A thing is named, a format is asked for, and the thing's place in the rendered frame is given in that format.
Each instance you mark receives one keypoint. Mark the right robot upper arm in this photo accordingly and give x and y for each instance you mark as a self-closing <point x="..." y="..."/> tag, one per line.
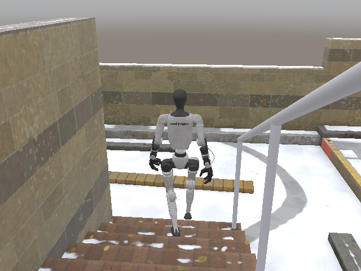
<point x="197" y="119"/>

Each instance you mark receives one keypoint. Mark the robot right hand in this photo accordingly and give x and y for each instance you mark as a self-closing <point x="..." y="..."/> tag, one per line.
<point x="208" y="178"/>

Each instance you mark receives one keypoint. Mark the robot left hand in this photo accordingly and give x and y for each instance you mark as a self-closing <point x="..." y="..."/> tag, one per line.
<point x="156" y="161"/>

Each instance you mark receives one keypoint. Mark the robot right forearm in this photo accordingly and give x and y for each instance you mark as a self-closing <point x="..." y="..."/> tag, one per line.
<point x="205" y="155"/>

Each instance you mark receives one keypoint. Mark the left robot upper arm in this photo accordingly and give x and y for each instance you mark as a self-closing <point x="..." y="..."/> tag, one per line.
<point x="160" y="128"/>

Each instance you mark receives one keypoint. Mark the robot left forearm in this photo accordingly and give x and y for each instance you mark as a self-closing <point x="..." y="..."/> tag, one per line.
<point x="154" y="150"/>

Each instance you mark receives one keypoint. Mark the robot torso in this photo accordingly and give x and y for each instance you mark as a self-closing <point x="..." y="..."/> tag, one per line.
<point x="180" y="138"/>

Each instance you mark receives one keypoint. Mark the robot right foot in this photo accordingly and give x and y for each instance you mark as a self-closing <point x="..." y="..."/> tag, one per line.
<point x="187" y="216"/>

